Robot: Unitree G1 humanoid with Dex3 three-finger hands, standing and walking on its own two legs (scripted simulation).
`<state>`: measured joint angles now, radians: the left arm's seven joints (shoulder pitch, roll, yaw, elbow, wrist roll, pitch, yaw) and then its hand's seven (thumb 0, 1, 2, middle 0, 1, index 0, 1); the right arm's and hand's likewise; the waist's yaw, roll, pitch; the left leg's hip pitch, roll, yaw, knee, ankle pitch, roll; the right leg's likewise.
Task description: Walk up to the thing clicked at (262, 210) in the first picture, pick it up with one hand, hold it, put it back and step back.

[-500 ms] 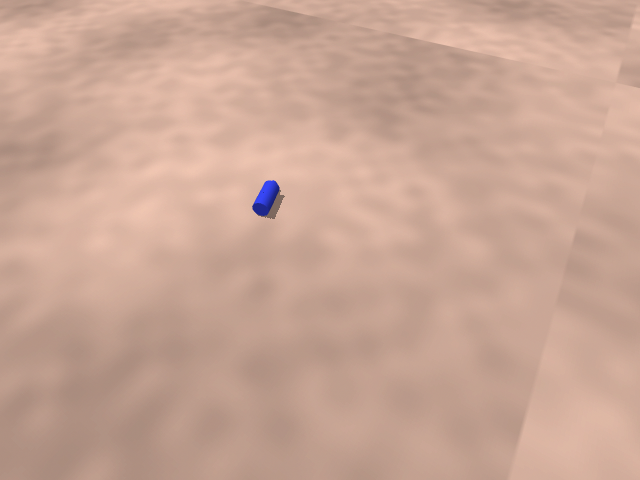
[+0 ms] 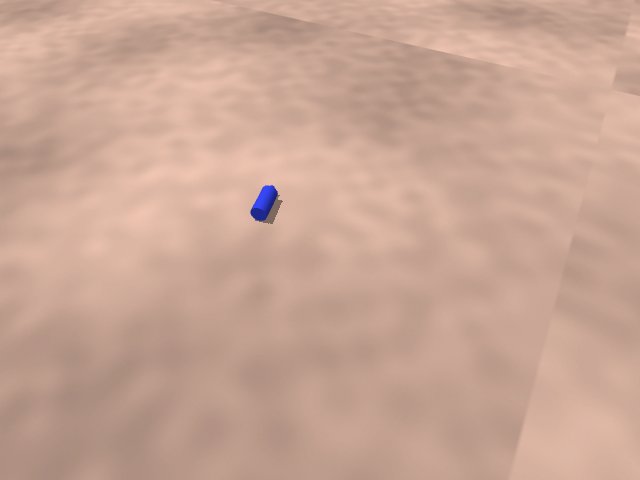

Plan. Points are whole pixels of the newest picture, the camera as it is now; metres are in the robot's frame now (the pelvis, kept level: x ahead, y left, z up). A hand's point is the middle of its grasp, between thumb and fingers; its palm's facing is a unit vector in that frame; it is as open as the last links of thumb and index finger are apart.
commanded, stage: stand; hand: left
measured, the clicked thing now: (265, 200) +1.42 +0.29 -0.74
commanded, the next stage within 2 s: walk up in 0.62 s
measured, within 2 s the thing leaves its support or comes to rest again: neither
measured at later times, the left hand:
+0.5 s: hand out of the picture +0.08 +0.25 -0.16, palm faces -0.03 -0.94 -0.34, open 7.3 cm
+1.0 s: hand out of the picture +0.11 +0.38 -0.19, palm faces +0.28 -0.90 -0.34, open 7.4 cm
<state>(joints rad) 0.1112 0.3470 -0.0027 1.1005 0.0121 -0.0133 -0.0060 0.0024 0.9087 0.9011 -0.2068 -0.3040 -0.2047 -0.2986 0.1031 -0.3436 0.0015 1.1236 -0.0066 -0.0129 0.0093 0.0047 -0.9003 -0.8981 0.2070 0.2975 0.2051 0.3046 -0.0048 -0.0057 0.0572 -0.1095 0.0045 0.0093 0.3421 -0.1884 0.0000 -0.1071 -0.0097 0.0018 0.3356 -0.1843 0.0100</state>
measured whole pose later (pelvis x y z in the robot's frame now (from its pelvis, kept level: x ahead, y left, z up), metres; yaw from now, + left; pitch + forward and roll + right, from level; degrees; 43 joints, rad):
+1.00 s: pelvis +0.09 +0.06 -0.04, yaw +17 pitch -3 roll +2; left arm 0.15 0.51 0.13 0.90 0.07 0.05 -0.10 0.01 0.91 0.90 -0.20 -0.30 -0.20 -0.30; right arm 0.30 -0.48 -0.11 0.93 0.00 -0.05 0.04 0.00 -0.90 -0.90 0.21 0.30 0.20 0.30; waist 0.00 -0.15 0.03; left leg -0.38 0.02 0.12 0.73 -0.29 0.03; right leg -0.25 -0.10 -0.02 1.07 -0.53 -0.05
